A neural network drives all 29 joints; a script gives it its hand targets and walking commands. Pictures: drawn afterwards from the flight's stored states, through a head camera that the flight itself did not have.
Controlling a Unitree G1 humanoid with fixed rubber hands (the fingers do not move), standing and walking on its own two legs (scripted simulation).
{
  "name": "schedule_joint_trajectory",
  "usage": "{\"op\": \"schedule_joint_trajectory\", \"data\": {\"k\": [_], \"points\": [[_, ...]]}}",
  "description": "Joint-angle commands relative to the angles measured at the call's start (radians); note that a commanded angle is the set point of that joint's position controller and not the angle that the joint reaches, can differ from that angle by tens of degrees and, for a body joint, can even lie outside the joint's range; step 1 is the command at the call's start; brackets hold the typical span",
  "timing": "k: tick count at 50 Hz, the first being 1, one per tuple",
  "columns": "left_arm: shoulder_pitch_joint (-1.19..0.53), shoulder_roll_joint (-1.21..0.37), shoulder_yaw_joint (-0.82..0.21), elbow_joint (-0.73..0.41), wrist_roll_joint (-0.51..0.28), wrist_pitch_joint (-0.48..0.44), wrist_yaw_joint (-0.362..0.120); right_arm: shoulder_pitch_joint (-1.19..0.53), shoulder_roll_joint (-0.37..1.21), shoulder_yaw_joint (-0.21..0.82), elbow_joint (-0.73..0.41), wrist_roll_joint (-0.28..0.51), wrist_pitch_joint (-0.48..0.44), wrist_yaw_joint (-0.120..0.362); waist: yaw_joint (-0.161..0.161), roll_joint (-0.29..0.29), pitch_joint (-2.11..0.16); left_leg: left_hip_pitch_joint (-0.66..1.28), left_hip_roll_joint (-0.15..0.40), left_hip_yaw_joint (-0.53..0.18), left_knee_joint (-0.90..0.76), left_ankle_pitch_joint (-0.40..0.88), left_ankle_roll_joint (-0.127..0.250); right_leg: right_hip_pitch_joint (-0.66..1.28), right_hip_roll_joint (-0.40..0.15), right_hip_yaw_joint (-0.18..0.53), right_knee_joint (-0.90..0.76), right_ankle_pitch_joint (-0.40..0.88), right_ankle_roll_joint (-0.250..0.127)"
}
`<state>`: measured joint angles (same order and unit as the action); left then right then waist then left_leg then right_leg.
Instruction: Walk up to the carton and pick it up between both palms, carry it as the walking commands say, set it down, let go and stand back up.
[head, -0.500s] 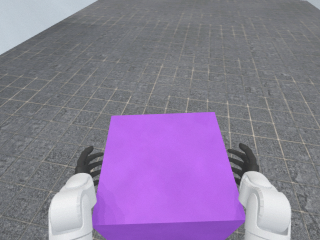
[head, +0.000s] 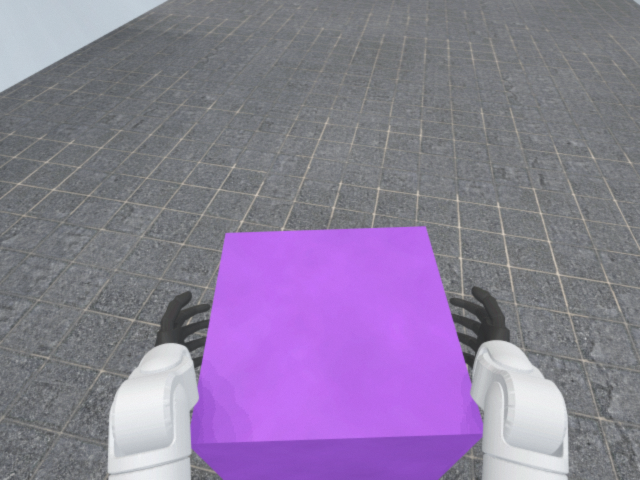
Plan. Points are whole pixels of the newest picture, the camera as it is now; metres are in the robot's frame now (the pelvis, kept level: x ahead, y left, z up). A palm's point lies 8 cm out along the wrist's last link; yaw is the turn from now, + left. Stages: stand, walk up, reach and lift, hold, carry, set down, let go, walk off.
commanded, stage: carry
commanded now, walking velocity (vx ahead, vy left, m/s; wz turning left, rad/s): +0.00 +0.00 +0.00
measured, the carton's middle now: (330, 355) +0.30 +0.00 -0.03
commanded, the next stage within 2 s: hold in 1.04 s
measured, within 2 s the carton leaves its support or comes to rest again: neither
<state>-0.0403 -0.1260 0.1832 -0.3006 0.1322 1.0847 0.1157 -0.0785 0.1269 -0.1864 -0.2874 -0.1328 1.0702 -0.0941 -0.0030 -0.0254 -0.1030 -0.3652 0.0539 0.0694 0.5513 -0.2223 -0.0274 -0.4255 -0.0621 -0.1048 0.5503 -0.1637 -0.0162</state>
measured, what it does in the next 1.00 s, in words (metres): stands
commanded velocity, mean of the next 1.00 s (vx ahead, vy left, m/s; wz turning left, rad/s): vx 0.00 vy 0.00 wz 0.00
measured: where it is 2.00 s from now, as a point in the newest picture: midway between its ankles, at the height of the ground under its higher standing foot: outside the picture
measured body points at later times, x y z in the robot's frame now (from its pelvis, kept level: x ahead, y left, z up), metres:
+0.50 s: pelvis +0.02 +0.00 +0.00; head +0.00 +0.01 +0.45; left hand +0.28 +0.18 +0.04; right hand +0.29 -0.19 +0.06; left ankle +0.04 +0.14 -0.73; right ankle +0.08 -0.11 -0.73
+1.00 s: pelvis +0.02 +0.00 +0.00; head +0.00 +0.00 +0.45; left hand +0.29 +0.18 +0.03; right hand +0.29 -0.19 +0.05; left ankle +0.04 +0.14 -0.73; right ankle +0.08 -0.11 -0.73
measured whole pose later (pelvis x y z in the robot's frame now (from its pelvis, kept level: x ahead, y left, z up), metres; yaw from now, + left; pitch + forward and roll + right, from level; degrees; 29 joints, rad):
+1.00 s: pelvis +0.02 +0.00 +0.00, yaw -1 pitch +1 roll +1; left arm -0.05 -0.13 0.20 -0.10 0.17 0.90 0.09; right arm -0.10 0.13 -0.21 -0.10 -0.18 0.89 -0.06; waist 0.00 -0.03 -0.08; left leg -0.31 0.07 0.08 0.56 -0.27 -0.04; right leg -0.38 -0.05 -0.10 0.57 -0.21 -0.02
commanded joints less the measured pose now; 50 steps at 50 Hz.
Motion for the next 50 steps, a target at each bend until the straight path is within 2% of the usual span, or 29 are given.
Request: {"op": "schedule_joint_trajectory", "data": {"k": [1, 6, 7, 9, 13, 14, 17, 18, 21, 23, 24, 27, 39, 42, 43, 50], "points": [[-0.555, -0.798, -0.723, -0.12, -0.347, -0.079, -0.247, -0.56, 0.806, 0.712, -0.102, 0.355, -0.068, 0.242, 0.0, 0.012, -0.268, 0.057, 0.058, -0.064, -0.112, -0.039, 0.03, 0.166, -0.069, 0.097, -0.115, -0.082, 0.013], [-0.565, -0.795, -0.713, -0.074, -0.333, -0.119, -0.26, -0.565, 0.806, 0.695, -0.049, 0.342, -0.11, 0.258, -0.001, 0.028, -0.268, 0.066, 0.059, -0.065, -0.112, -0.037, 0.033, 0.176, -0.066, 0.095, -0.106, -0.059, 0.012], [-0.569, -0.815, -0.732, -0.104, -0.345, -0.124, -0.261, -0.571, 0.826, 0.715, -0.081, 0.356, -0.115, 0.26, -0.001, 0.03, -0.265, 0.065, 0.058, -0.065, -0.112, -0.037, 0.032, 0.177, -0.065, 0.094, -0.105, -0.056, 0.013], [-0.578, -0.807, -0.723, -0.085, -0.338, -0.135, -0.264, -0.572, 0.819, 0.704, -0.056, 0.348, -0.126, 0.264, -0.001, 0.033, -0.267, 0.069, 0.058, -0.064, -0.111, -0.026, 0.032, 0.182, -0.066, 0.092, -0.1, -0.042, 0.013], [-0.579, -0.806, -0.723, -0.079, -0.336, -0.15, -0.268, -0.577, 0.819, 0.708, -0.058, 0.349, -0.142, 0.268, -0.002, 0.027, -0.283, 0.082, 0.058, -0.06, -0.104, 0.001, 0.033, 0.199, -0.068, 0.09, -0.089, 0.011, 0.011], [-0.574, -0.821, -0.739, -0.104, -0.345, -0.15, -0.268, -0.58, 0.832, 0.728, -0.09, 0.361, -0.142, 0.268, -0.002, 0.021, -0.286, 0.086, 0.059, -0.058, -0.1, 0.007, 0.033, 0.202, -0.069, 0.09, -0.086, 0.027, 0.011], [-0.556, -0.799, -0.712, -0.043, -0.323, -0.161, -0.274, -0.574, 0.808, 0.71, -0.042, 0.341, -0.154, 0.273, -0.003, 0.015, -0.297, 0.097, 0.059, -0.052, -0.093, 0.035, 0.032, 0.217, -0.073, 0.088, -0.075, 0.082, 0.01], [-0.555, -0.813, -0.728, -0.065, -0.332, -0.162, -0.275, -0.567, 0.823, 0.724, -0.06, 0.349, -0.154, 0.274, -0.003, 0.014, -0.304, 0.101, 0.06, -0.052, -0.09, 0.046, 0.032, 0.225, -0.074, 0.086, -0.068, 0.102, 0.009], [-0.55, -0.794, -0.709, -0.019, -0.315, -0.174, -0.281, -0.561, 0.806, 0.707, -0.011, 0.333, -0.165, 0.281, -0.004, 0.012, -0.307, 0.106, 0.062, -0.049, -0.085, 0.063, 0.031, 0.233, -0.077, 0.084, -0.058, 0.143, 0.009], [-0.554, -0.809, -0.724, -0.045, -0.327, -0.178, -0.283, -0.567, 0.821, 0.725, -0.038, 0.346, -0.168, 0.282, -0.004, 0.009, -0.307, 0.108, 0.062, -0.046, -0.082, 0.069, 0.03, 0.237, -0.078, 0.084, -0.054, 0.159, 0.008], [-0.55, -0.795, -0.707, -0.008, -0.313, -0.183, -0.286, -0.562, 0.806, 0.71, -0.001, 0.332, -0.172, 0.285, -0.004, 0.006, -0.305, 0.107, 0.062, -0.046, -0.081, 0.068, 0.029, 0.237, -0.078, 0.084, -0.054, 0.161, 0.009], [-0.555, -0.813, -0.72, -0.027, -0.323, -0.186, -0.288, -0.572, 0.823, 0.728, -0.025, 0.344, -0.175, 0.287, -0.004, 0.003, -0.293, 0.104, 0.062, -0.044, -0.082, 0.058, 0.028, 0.232, -0.079, 0.087, -0.057, 0.156, 0.009], [-0.579, -0.811, -0.71, 0.034, -0.304, -0.217, -0.304, -0.585, 0.817, 0.705, 0.055, 0.318, -0.203, 0.307, -0.001, 0.015, -0.273, 0.104, 0.063, -0.041, -0.09, 0.03, 0.026, 0.222, -0.076, 0.094, -0.075, 0.106, 0.003], [-0.587, -0.836, -0.731, 0.004, -0.319, -0.222, -0.306, -0.599, 0.838, 0.723, 0.019, 0.332, -0.21, 0.31, 0.001, 0.016, -0.275, 0.104, 0.064, -0.039, -0.092, 0.023, 0.027, 0.221, -0.075, 0.095, -0.08, 0.091, 0.001], [-0.581, -0.828, -0.719, 0.044, -0.305, -0.225, -0.31, -0.593, 0.827, 0.709, 0.057, 0.315, -0.213, 0.313, 0.002, 0.016, -0.276, 0.108, 0.064, -0.039, -0.092, 0.024, 0.027, 0.219, -0.075, 0.096, -0.081, 0.091, 0.001], [-0.599, -0.838, -0.727, 0.037, -0.308, -0.242, -0.314, -0.602, 0.835, 0.712, 0.059, 0.316, -0.23, 0.32, 0.003, 0.015, -0.277, 0.109, 0.067, -0.038, -0.094, 0.009, 0.027, 0.22, -0.075, 0.096, -0.089, 0.063, -0.002]]}}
